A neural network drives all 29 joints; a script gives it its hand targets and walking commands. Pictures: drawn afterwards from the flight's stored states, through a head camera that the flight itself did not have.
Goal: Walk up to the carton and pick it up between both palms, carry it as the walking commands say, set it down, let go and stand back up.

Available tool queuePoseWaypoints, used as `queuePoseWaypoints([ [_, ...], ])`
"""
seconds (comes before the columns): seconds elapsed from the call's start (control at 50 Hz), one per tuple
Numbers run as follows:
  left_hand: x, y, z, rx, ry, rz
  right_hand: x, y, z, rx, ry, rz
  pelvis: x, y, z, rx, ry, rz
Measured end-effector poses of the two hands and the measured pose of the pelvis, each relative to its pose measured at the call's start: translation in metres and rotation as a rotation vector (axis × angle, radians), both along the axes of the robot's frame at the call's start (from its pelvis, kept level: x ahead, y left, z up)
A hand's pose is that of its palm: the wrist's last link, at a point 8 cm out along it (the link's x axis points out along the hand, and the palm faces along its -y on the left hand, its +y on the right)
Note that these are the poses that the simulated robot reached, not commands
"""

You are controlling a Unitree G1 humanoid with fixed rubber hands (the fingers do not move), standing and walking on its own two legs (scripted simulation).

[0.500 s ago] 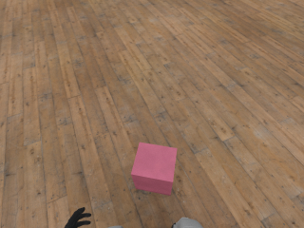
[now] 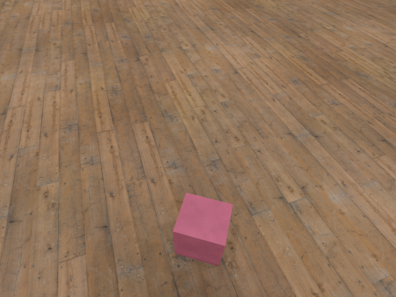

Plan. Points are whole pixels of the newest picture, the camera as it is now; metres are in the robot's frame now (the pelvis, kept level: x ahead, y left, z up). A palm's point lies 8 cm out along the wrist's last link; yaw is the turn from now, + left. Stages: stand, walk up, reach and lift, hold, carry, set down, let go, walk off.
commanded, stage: walk up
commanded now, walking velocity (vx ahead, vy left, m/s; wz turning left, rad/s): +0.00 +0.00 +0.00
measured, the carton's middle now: (202, 230) +0.52 -0.02 -0.64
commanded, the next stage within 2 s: none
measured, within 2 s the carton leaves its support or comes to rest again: neither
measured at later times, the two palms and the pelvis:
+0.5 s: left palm out of the picture +0.07 +0.26 -0.13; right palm out of the picture -0.06 -0.22 -0.15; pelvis +0.02 +0.01 +0.00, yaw -8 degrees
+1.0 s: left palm (99, 287) +0.17 +0.23 -0.16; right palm (294, 271) +0.22 -0.22 -0.15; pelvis +0.17 +0.03 -0.02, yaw -8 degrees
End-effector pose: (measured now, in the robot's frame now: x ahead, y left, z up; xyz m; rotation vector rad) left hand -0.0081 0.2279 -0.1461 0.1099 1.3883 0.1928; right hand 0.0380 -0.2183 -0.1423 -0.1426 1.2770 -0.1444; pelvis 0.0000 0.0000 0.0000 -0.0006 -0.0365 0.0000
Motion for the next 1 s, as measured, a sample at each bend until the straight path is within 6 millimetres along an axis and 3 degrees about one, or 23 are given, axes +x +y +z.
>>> queuePoseWaypoints([
  [0.12,-0.015,-0.015,0.005,0.0,0.031,0.009,-0.009,-0.003,-0.005,0.019,0.029,-0.009,-0.002,-0.003,0.002,0.002,-0.01,-0.003],
  [0.22,-0.016,-0.029,0.004,-0.02,0.033,0.011,-0.023,-0.004,-0.008,0.035,0.067,-0.007,-0.004,-0.007,0.002,0.005,0.001,-0.003],
  [0.28,-0.019,-0.022,0.006,-0.011,0.055,-0.003,-0.028,-0.011,-0.008,0.034,0.072,-0.018,-0.002,-0.005,0.002,0.012,0.028,-0.018],
  [0.36,-0.014,0.005,0.006,0.025,0.094,-0.036,-0.038,-0.017,-0.004,-0.005,0.044,-0.074,0.001,0.004,-0.001,0.012,0.047,-0.052],
  [0.42,0.014,0.024,0.005,0.055,0.084,-0.113,-0.064,-0.015,-0.003,-0.029,0.077,-0.142,0.006,0.007,-0.003,0.029,0.045,-0.091],
  [0.48,0.061,0.033,0.011,0.079,0.009,-0.176,-0.093,-0.008,-0.003,-0.023,0.152,-0.209,0.018,0.007,-0.002,0.035,0.027,-0.136],
  [0.54,0.116,0.031,0.018,0.092,-0.09,-0.229,-0.112,0.001,-0.007,0.005,0.226,-0.249,0.036,0.003,-0.004,0.038,0.022,-0.16],
  [0.62,0.182,0.012,0.02,0.113,-0.195,-0.287,-0.115,0.011,-0.021,0.064,0.296,-0.277,0.061,-0.007,-0.015,0.054,0.027,-0.18],
  [0.66,0.202,0.001,0.021,0.116,-0.244,-0.285,-0.104,0.015,-0.025,0.098,0.316,-0.261,0.072,-0.011,-0.017,0.032,0.029,-0.148],
  [0.7,0.21,-0.007,0.023,0.105,-0.266,-0.267,-0.08,0.015,-0.025,0.119,0.309,-0.242,0.082,-0.013,-0.014,0.027,0.026,-0.122],
  [0.88,0.171,-0.014,0.015,0.026,-0.029,-0.158,0.097,-0.01,-0.012,0.048,0.032,-0.131,0.129,0.005,0.001,0.034,0.017,-0.146],
  [0.96,0.169,-0.004,-0.004,-0.03,0.027,-0.113,0.162,-0.009,-0.004,-0.019,-0.056,-0.085,0.157,0.019,-0.008,-0.005,0.012,-0.137],
  [1.0,0.174,0.004,-0.017,-0.043,0.043,-0.102,0.185,-0.006,-0.003,-0.054,-0.084,-0.069,0.167,0.026,-0.015,-0.006,0.014,-0.132],
])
